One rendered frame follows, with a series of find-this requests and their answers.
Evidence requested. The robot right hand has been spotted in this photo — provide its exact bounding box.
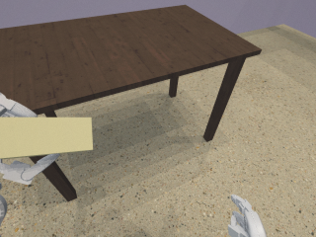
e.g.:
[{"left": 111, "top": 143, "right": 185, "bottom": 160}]
[{"left": 228, "top": 194, "right": 267, "bottom": 237}]

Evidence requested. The table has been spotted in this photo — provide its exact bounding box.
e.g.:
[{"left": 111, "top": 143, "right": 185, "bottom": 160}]
[{"left": 0, "top": 5, "right": 262, "bottom": 201}]

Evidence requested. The sponge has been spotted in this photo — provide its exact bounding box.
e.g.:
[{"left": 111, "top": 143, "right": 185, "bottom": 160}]
[{"left": 0, "top": 117, "right": 93, "bottom": 159}]

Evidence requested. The robot left hand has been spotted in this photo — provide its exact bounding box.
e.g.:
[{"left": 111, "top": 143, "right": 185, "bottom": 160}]
[{"left": 0, "top": 93, "right": 60, "bottom": 185}]

